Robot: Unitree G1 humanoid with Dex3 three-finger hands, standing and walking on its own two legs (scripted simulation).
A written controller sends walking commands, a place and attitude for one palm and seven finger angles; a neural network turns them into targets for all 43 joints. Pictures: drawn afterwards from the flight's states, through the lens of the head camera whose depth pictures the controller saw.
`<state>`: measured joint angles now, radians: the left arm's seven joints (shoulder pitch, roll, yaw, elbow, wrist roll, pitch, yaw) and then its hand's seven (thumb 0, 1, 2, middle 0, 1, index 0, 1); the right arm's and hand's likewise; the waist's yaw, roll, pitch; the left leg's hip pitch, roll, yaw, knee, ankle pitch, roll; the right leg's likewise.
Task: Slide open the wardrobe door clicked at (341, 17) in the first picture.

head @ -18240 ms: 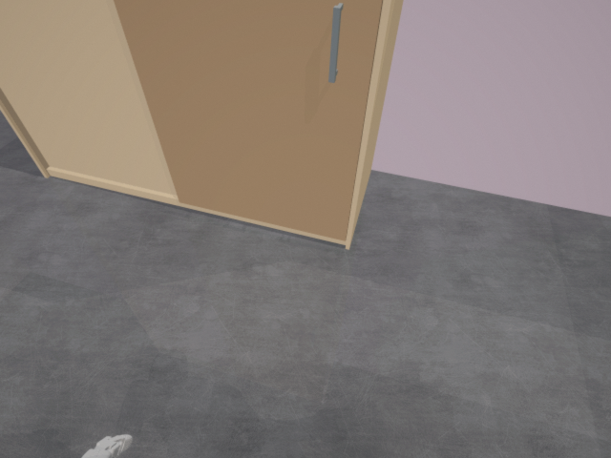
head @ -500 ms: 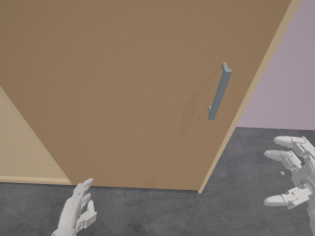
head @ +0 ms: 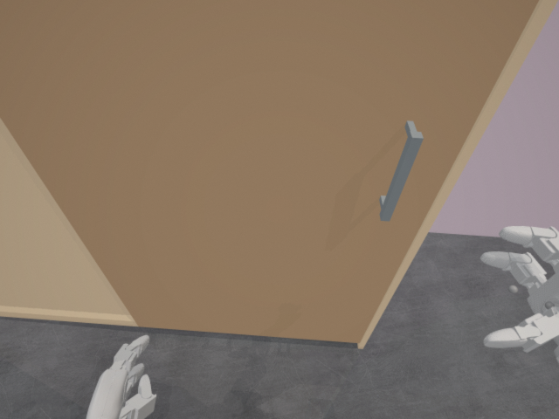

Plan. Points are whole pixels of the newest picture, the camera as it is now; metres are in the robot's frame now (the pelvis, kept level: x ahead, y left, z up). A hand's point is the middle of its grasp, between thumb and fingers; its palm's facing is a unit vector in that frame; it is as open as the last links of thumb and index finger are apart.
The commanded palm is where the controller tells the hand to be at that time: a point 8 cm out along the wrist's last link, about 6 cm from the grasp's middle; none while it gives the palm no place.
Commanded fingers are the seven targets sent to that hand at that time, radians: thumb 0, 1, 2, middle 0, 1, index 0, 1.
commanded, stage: raise the hand with hooked fingers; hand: right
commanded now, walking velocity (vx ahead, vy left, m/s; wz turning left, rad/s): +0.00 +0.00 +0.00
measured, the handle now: (396, 174) +0.49 -0.18 +0.10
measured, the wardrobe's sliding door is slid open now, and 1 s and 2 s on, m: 0.00 0.00 0.00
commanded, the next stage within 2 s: move the hooked fingers beside the handle in 0.24 s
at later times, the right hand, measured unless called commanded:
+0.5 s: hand (504, 281) +0.28 -0.27 +0.11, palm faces +0.10 +0.99 -0.03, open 14.0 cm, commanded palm +0.26 -0.31 +0.12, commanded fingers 0.00 0.50 -0.30 0.30 1.20 0.30 1.20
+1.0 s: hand (486, 252) +0.32 -0.26 +0.11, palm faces +0.09 +1.00 -0.01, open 13.9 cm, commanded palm +0.30 -0.31 +0.11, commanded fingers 0.00 0.50 -0.30 0.30 1.20 0.30 1.20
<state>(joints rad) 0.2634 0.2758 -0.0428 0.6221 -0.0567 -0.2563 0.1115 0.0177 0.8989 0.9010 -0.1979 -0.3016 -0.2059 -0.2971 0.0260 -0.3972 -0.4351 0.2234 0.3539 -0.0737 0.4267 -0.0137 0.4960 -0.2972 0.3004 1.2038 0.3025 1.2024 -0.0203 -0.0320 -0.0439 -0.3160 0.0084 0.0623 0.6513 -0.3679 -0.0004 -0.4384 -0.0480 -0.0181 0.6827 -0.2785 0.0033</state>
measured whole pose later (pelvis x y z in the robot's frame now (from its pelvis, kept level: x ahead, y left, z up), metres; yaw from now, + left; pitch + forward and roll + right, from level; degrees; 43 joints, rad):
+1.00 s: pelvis +0.01 +0.00 +0.00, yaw +0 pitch +4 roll +1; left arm 0.28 0.27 -0.04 0.64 -0.06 -0.21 0.11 0.02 0.90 0.90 -0.20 -0.30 -0.21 -0.30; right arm -0.16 -0.40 -0.43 0.42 0.31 -0.11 0.40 -0.01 0.50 -0.30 0.30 1.20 0.30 1.20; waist 0.00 -0.03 -0.05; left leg -0.35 0.01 0.05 0.66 -0.38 0.00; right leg -0.46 -0.05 -0.03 0.68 -0.29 0.01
